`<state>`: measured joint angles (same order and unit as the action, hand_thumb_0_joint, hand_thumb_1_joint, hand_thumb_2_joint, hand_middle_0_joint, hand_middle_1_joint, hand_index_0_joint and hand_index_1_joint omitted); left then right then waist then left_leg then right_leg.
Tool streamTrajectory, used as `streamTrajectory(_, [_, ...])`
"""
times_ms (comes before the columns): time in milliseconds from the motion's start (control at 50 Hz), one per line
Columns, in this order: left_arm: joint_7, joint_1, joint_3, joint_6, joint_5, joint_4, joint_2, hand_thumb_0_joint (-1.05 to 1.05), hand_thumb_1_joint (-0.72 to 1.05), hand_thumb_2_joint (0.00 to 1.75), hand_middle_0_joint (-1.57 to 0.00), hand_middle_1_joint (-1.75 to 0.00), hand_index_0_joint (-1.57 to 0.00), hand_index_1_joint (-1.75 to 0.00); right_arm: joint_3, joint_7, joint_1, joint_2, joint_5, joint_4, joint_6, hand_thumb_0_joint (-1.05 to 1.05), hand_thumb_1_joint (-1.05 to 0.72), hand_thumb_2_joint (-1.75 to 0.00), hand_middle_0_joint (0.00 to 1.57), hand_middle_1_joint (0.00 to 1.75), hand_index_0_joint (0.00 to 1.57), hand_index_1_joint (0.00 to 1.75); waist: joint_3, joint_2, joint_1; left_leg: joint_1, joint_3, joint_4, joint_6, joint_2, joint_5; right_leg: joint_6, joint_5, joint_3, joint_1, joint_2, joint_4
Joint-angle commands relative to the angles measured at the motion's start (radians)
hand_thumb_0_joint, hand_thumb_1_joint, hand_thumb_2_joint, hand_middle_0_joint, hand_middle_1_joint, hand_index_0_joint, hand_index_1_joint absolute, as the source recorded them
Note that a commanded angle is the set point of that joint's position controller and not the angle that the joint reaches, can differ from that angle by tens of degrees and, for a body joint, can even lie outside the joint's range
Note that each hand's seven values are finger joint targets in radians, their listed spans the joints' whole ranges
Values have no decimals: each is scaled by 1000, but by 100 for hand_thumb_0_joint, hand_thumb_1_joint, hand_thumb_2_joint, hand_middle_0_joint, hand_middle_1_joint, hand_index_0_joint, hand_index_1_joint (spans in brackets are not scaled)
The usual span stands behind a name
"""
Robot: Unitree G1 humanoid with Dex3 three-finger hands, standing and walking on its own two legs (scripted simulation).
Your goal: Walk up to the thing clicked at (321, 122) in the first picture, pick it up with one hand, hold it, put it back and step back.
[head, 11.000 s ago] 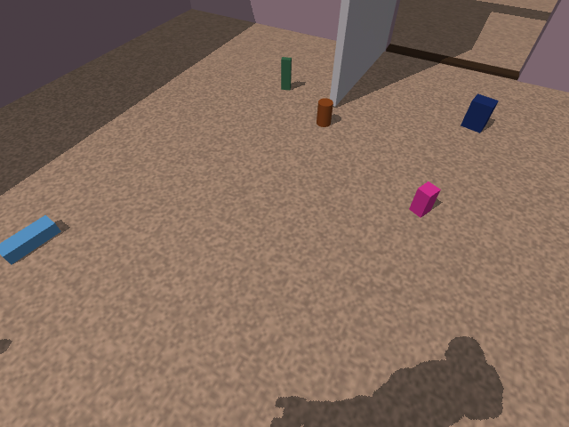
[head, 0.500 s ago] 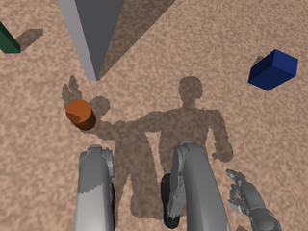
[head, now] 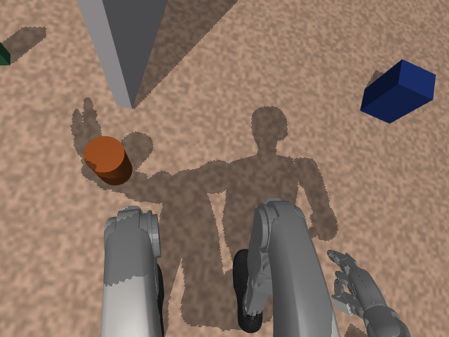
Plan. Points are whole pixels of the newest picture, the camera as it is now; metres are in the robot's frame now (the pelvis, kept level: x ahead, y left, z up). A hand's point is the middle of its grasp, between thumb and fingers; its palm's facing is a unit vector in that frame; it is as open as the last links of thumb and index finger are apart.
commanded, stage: go down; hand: left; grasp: from the side
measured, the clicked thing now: (110, 162) +0.47 +0.24 -0.32
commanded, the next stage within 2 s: approach in 0.24 s
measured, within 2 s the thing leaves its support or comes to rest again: neither
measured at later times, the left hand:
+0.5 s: hand out of the picture +0.37 +0.42 -0.02, palm faces +0.21 -0.98 -0.08, open 17.6 cm
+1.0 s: hand (54, 174) +0.41 +0.32 -0.22, palm faces +0.12 -0.99 +0.04, open 17.7 cm
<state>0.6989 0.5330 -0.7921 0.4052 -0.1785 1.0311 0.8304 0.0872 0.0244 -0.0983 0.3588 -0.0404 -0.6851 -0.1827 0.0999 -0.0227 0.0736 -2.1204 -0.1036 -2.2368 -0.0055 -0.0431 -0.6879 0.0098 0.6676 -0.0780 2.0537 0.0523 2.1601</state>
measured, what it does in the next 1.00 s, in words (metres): lowers itself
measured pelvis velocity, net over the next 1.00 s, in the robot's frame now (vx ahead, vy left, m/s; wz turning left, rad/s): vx -0.01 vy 0.01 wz -0.11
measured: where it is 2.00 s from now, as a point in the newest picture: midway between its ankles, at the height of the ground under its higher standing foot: (200, 311)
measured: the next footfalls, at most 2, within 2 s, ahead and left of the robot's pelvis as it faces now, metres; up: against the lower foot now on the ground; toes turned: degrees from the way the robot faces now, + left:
none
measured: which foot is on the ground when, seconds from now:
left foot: down 0.00-1.00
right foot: down 0.00-1.00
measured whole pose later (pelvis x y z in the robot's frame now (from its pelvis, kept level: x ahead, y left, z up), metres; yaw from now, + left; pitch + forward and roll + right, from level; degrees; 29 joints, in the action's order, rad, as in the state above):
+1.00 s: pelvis -0.01 +0.01 -0.09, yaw -7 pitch +20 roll -13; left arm 0.59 0.61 -0.74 0.85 -0.22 1.36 0.86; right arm 0.33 -0.05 0.09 0.38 -0.23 -0.64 -0.12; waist -0.18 -0.19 0.20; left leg -2.25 -0.25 -2.58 -0.01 -0.04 -0.71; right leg 0.04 0.64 -0.17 2.12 0.01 2.40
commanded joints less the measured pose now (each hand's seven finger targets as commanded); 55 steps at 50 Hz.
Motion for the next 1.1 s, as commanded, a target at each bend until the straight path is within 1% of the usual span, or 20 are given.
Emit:
streamTrajectory(0, [1, 159, -78, 57, -45, -169, 417, 0, -55, 10, -4, -8, -3, -9, -86, 17, -121, 239, 9, 55, -23, 0, -93, -91, 20, 30, 20, 30, 601, 258, -41, 505, 9, 316, -10, 14, 131, -53, -120, -25, -227, -38, -177])
streamTrajectory(60, [6, 170, -80, 59, -50, -168, 424, 0, -56, 10, -4, -8, -3, -9, -90, 17, -123, 241, 8, 54, -23, 0, -93, -91, 20, 30, 20, 30, 588, 231, -29, 459, 25, 295, -16, 18, 102, -48, -95, -20, -247, -40, -192])
streamTrajectory(80, [7, 176, -88, 62, -53, -177, 441, 0, -55, 11, -4, -8, -3, -9, -84, 15, -121, 238, 5, 53, -24, 0, -92, -91, 20, 30, 20, 30, 602, 229, -42, 446, 35, 288, -18, 19, 104, -48, -94, -16, -267, -41, -193])
streamTrajectory(140, [13, 165, -92, 63, -59, -157, 444, 0, -56, 10, -4, -8, -3, -9, -78, 15, -116, 233, 4, 56, -25, 0, -93, -91, 20, 30, 20, 30, 611, 204, -38, 421, 48, 264, -22, 21, 138, -46, -116, -12, -292, -45, -190])
streamTrajectory(200, [22, 156, -92, 61, -58, -153, 439, 0, -55, 10, -4, -9, -3, -9, -78, 15, -126, 244, 1, 50, -22, 0, -93, -91, 20, 30, 20, 30, 611, 231, -35, 464, 38, 260, -15, 17, 177, -50, -144, -19, -264, -43, -174])
streamTrajectory(300, [31, 177, -102, 69, -60, -160, 453, 0, -56, 10, -4, -9, -3, -9, -77, 13, -117, 255, 2, 52, -19, 0, -93, -91, 20, 30, 20, 30, 585, 259, -29, 471, 15, 271, -12, 14, 142, -52, -121, -31, -215, -42, -151])
streamTrajectory(320, [32, 175, -98, 69, -61, -159, 458, 0, -57, 16, -6, -12, -3, -16, -72, 14, -111, 250, -1, 55, -18, 0, -94, -91, 20, 30, 20, 30, 589, 250, -32, 459, 20, 264, -14, 14, 134, -50, -114, -27, -230, -45, -156])
streamTrajectory(360, [37, 185, -115, 78, -69, -151, 470, 0, -60, 5, -7, -9, -5, -11, -72, 12, -112, 255, 1, 55, -21, 0, -92, -91, 20, 30, 20, 30, 570, 225, -26, 428, 20, 255, -17, 15, 114, -49, -96, -31, -223, -46, -155])
streamTrajectory(440, [59, 190, -84, 120, -103, -50, 396, 0, -61, 4, -8, -9, -6, -11, -49, 8, -103, 251, -11, 47, -28, 0, -92, -91, 20, 30, 20, 30, 506, 166, 21, 337, 25, 194, -25, 16, 122, -43, -106, -40, -230, -54, -140])
streamTrajectory(560, [64, 225, -40, 216, -132, 54, 350, 0, -61, 3, -8, -9, -6, -10, -15, -3, -57, 271, -37, 53, -40, 0, -91, -90, 20, 30, 20, 30, 449, 168, 46, 322, 12, 136, -16, 5, 79, -43, -76, -64, -176, -67, -101])
streamTrajectory(620, [41, 250, -39, 268, -123, 82, 373, 0, -61, 4, -8, -9, -6, -11, 10, -11, -37, 291, -58, 56, -32, 0, -91, -90, 20, 30, 20, 30, 445, 212, 58, 346, -10, 117, -5, -1, 89, -47, -89, -87, -154, -70, -52])
streamTrajectory(680, [8, 257, -48, 324, -93, 91, 417, 0, -61, 4, -7, -9, -6, -10, 33, -20, -8, 302, -84, 62, -15, 0, -91, -90, 20, 30, 20, 30, 444, 261, 48, 364, -19, 99, 3, -9, 90, -47, -91, -99, -145, -73, -21])
streamTrajectory(720, [-13, 260, -56, 362, -79, 90, 440, 0, -61, 5, -7, -9, -5, -10, 53, -27, 6, 310, -103, 67, -2, 0, -91, -91, 20, 30, 20, 30, 444, 298, 58, 374, -25, 85, 9, -12, 104, -46, -105, -110, -162, -76, 0])
streamTrajectory(780, [-38, 242, -66, 418, -73, 91, 443, 0, -61, 5, -7, -10, -6, -11, 80, -36, 28, 325, -132, 70, 20, 0, -92, -91, 20, 30, 20, 30, 473, 343, 73, 423, -35, 48, 19, -18, 180, -44, -165, -125, -183, -79, 32])
streamTrajectory(800, [-41, 267, -32, 438, -72, 82, 409, 0, -61, 5, -7, -10, -5, -11, 85, -37, 50, 334, -138, 77, 27, 0, -92, -91, 20, 30, 20, 30, 455, 367, 90, 435, -45, 51, 23, -20, 174, -45, -159, -132, -156, -78, 45])
streamTrajectory(820, [-51, 231, -39, 447, -68, 121, 397, 0, -61, 6, -7, -11, -6, -12, 91, -39, 48, 339, -149, 69, 35, 0, -93, -91, 20, 30, 20, 30, 441, 377, 95, 450, -58, 49, 30, -25, 195, -45, -175, -143, -149, -79, 60])
streamTrajectory(840, [-59, 251, -8, 461, -64, 114, 377, 0, -61, 6, -6, -10, -5, -11, 97, -41, 63, 340, -157, 70, 41, 0, -93, -91, 20, 30, 20, 30, 431, 383, 106, 442, -56, 33, 28, -26, 185, -45, -170, -144, -146, -82, 59])
streamTrajectory(860, [-70, 235, -13, 471, -65, 142, 372, 0, -61, 7, -7, -11, -5, -13, 110, -45, 58, 339, -166, 66, 47, 0, -93, -91, 20, 30, 20, 30, 441, 367, 119, 440, -57, 9, 28, -26, 210, -41, -195, -149, -172, -85, 58])
streamTrajectory(940, [-121, 241, 59, 527, -56, 195, 286, 0, -61, 7, -7, -11, -6, -12, 143, -57, 105, 348, -194, 74, 68, 0, -94, -91, 20, 30, 20, 30, 360, 347, 157, 389, -77, -15, 30, -28, 185, -39, -194, -174, -170, -89, 74])
streamTrajectory(1080, [-257, 241, 69, 643, -45, 227, 264, 0, -61, 1, -7, -9, -7, -8, 197, -87, 173, 374, -235, 90, 95, 0, -95, -91, 20, 30, 20, 30, 289, 320, 176, 333, -103, -56, 30, -30, 130, -30, -183, -208, -211, -102, 90])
